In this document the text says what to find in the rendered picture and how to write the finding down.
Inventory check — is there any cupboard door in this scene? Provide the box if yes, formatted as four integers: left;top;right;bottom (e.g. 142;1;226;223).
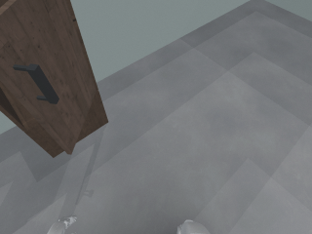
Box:
0;0;97;155

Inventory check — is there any left robot hand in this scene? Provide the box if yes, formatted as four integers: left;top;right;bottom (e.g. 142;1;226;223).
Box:
47;214;77;234

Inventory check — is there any handle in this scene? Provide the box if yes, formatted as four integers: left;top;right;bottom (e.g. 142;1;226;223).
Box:
13;63;59;104

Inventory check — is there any robot right thigh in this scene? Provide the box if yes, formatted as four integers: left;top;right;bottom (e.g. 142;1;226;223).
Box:
176;221;210;234

